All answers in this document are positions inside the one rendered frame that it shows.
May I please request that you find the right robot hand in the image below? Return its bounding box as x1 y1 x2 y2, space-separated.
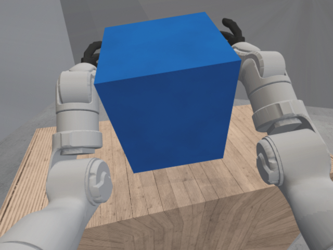
220 18 245 46

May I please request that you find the pedestal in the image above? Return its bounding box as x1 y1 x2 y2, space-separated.
0 104 333 250

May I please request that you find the robot right forearm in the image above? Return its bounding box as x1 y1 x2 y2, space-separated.
232 42 331 172

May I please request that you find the left robot upper arm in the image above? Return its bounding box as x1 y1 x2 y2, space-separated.
0 158 113 250

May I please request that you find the robot left forearm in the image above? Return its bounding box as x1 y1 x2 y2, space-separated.
46 62 103 195

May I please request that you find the carton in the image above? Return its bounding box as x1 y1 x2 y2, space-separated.
94 12 241 173

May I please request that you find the left robot hand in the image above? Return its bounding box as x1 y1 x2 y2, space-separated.
81 41 102 67

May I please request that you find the right robot upper arm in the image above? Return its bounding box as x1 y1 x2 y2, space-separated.
257 129 333 250

